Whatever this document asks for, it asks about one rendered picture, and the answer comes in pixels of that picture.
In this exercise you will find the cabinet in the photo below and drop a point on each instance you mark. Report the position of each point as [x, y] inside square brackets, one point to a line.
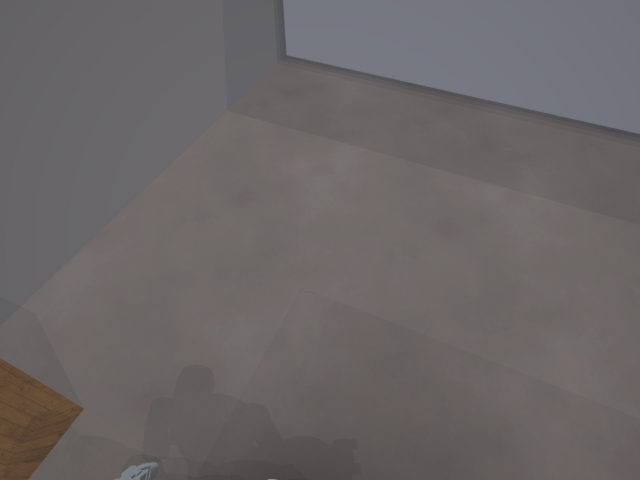
[33, 418]

